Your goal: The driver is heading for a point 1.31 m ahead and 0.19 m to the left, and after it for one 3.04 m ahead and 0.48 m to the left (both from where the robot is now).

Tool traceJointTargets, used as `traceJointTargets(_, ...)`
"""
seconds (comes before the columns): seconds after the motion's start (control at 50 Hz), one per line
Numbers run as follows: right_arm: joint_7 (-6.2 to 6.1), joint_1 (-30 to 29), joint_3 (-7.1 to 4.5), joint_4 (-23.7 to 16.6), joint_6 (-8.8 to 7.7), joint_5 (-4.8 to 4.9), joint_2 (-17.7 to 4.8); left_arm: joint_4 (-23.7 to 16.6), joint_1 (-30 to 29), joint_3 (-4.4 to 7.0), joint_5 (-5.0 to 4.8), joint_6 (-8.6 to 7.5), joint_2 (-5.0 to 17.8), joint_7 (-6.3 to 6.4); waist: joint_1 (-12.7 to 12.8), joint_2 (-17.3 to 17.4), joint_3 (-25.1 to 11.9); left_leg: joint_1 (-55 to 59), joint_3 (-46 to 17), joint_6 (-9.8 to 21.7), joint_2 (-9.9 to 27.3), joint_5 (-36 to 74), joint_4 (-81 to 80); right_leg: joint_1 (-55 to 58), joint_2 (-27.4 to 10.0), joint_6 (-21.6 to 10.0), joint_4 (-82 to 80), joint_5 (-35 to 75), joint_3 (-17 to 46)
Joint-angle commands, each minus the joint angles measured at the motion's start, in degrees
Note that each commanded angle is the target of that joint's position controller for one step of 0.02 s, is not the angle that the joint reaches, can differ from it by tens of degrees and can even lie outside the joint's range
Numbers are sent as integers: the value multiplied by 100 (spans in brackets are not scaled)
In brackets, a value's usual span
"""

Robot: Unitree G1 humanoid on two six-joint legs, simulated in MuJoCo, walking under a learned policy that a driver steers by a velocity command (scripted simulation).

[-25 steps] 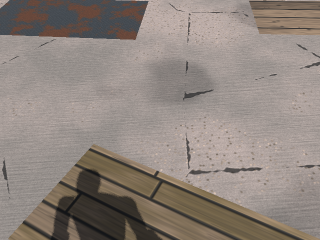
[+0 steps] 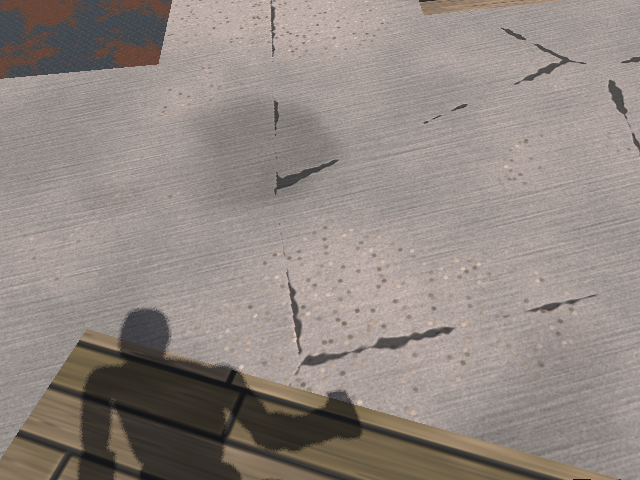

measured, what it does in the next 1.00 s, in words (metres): walks ahead: left foot, then right foot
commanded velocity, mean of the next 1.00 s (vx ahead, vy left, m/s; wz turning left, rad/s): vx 0.50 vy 0.00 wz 0.01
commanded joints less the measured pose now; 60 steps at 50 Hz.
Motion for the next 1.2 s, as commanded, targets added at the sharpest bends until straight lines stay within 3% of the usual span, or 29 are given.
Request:
traceJointTargets(0.02,62,-1025,18,-583,-59,45,-187,-31,369,191,-6,-59,864,21,92,-853,608,-43,162,41,-75,319,-405,-92,-1316,-522,-445,1515,579)
traceJointTargets(0.12,195,-1190,29,-841,-158,78,-281,131,398,250,-16,49,1009,46,42,-836,735,199,359,251,-192,-521,-839,649,-1596,-505,63,2768,568)
traceJointTargets(0.16,190,-384,-104,-680,-192,42,-569,80,205,283,14,95,1162,39,-366,-1091,160,1439,642,440,-556,-936,-787,773,-1502,-372,971,5100,468)
traceJointTargets(0.18,168,663,-225,-405,-192,29,-811,7,-21,262,37,118,1153,22,-871,-1130,-426,2806,549,654,-516,-769,-723,377,-1276,-221,2018,5607,300)
traceJointTargets(0.2,133,1911,-313,-161,-172,-58,-1153,-167,-224,195,105,99,1069,-9,-1322,-659,-1336,4788,-624,1066,489,-531,-486,-924,-939,-69,3712,4018,194)
traceJointTargets(0.22,177,2585,-376,61,-124,-57,-1453,-87,678,-43,40,-10,229,-112,-961,1125,-2433,7002,-3386,2112,1971,-1567,-961,-3195,108,313,6062,-669,195)
traceJointTargets(0.24,157,2581,-229,149,-65,19,-900,29,431,42,-123,-156,688,-146,-1114,964,-2260,6785,-4153,1973,1906,-2311,-1661,-3889,47,197,6812,-1791,803)
traceJointTargets(0.26,125,1895,-157,33,-64,66,-676,-255,-304,132,-231,-221,1081,-133,-1017,664,-1150,5834,-3214,1643,1705,-2289,-1813,-4345,-306,121,6876,-1413,581)
traceJointTargets(0.28,110,1338,-97,-117,-85,10,-531,-417,-808,145,-207,-241,1159,-81,-816,-34,-614,4728,-2519,1465,1519,-1753,-2009,-4104,-625,88,6576,-859,374)
traceJointTargets(0.3,128,1070,-53,-148,-108,-69,-398,-466,-1012,194,-109,-211,1126,-30,-617,-300,-266,3859,-2047,1386,1340,-1211,-2166,-3814,-801,99,6230,-592,250)
traceJointTargets(0.34,144,1037,10,-62,-126,-125,-260,-484,-783,212,-59,-90,858,20,-298,-19,-165,3100,-1515,1310,1059,-1026,-2489,-3264,-1025,94,5760,-389,233)
traceJointTargets(0.38,97,1241,-18,46,-127,-81,-425,-553,-859,187,-67,-14,685,47,-224,88,81,2756,-1224,1345,1043,-1003,-2763,-3368,-1166,168,5229,-292,135)
traceJointTargets(0.42,16,1444,-66,90,-110,-72,-637,-737,-1327,198,2,10,771,49,-291,11,228,2738,-989,1342,1020,-766,-2902,-3687,-1215,294,4579,289,29)
traceJointTargets(0.52,-54,1930,-73,191,-38,10,-742,-1045,-2464,94,-2,-27,677,-75,-618,17,370,2790,-225,951,611,-389,-2861,-3277,-890,327,2570,1962,-335)
traceJointTargets(0.62,-58,2489,-94,425,82,63,-837,-1387,-3260,44,-75,-54,836,-235,-840,68,562,3860,-394,884,1039,-445,-2459,-3478,-717,216,1814,1593,-340)
traceJointTargets(0.66,-77,2449,-131,442,150,63,-933,-1430,-3113,83,-75,-84,1002,-290,-651,190,462,4193,-444,777,1198,111,-2107,-3171,-624,62,1637,1135,-369)
traceJointTargets(0.7,-85,2224,-106,358,207,48,-884,-1086,-1895,281,-43,-101,1400,-277,3,217,-263,4050,-121,547,861,1702,-755,-1438,-317,-217,1448,1087,-613)
traceJointTargets(0.72,-89,2169,-15,204,202,-37,-695,-833,-751,417,34,-103,1832,-231,414,-156,-1107,3019,160,342,540,889,861,357,-1081,-593,1704,1368,209)
traceJointTargets(0.74,-39,2857,200,164,76,-47,0,-662,-160,545,47,-59,2345,-239,232,-1599,-1989,625,410,-90,-460,-1934,3121,2567,-2461,-1523,1257,333,2809)
traceJointTargets(0.76,-5,2708,128,262,-59,45,-335,-708,-138,380,25,-41,1792,-235,334,-1538,-2172,-63,-463,-4,-433,-3922,3855,2626,-2613,-1478,650,-70,3724)
traceJointTargets(0.78,10,2162,1,96,-120,209,-777,-799,-665,280,18,-50,1508,-206,270,-1210,-1265,-485,-495,102,-124,-3607,4121,1847,-2438,-1144,577,-58,2810)
traceJointTargets(0.8,-19,1834,-5,34,-115,234,-762,-916,-1171,217,37,-55,1355,-192,97,-789,-746,-339,-359,120,180,-3083,3926,933,-2232,-965,412,348,2021)
traceJointTargets(0.82,-57,1681,-34,17,-63,164,-681,-935,-1502,165,66,-73,1173,-214,-72,-567,-344,-125,-316,105,355,-2739,3555,164,-2018,-855,159,591,1474)
traceJointTargets(0.84,-80,1802,-68,54,40,137,-589,-926,-1684,128,109,-115,1050,-229,-286,-705,-169,241,-382,104,518,-2486,3272,-344,-1847,-737,-63,696,1040)
traceJointTargets(0.88,-84,1994,-57,120,208,138,-329,-833,-1709,137,135,-165,1030,-239,-443,-765,-13,549,-381,54,548,-2242,3077,-840,-1721,-738,-376,907,531)
traceJointTargets(0.92,-97,1819,-87,27,283,124,-306,-735,-1589,179,168,-197,1170,-185,-480,-668,152,244,-487,-5,535,-1798,2815,-877,-1731,-758,-534,1220,134)
traceJointTargets(1.06,80,667,-68,-403,255,18,-195,-565,-1251,217,128,-147,1364,12,-193,-522,514,-11,-120,-53,374,-115,870,-477,-1635,-497,-685,1565,-1009)
traceJointTargets(1.14,217,9,-4,-793,263,25,-133,-399,-816,270,47,-11,1480,45,40,-438,754,-345,180,92,314,-524,292,407,-1906,-455,-375,1923,-1267)
traceJointTargets(1.2,318,-3,-50,-1029,273,45,-262,-436,-928,331,-28,109,1661,66,-142,-612,624,65,580,326,47,-1401,113,787,-2032,-320,300,3600,-1479)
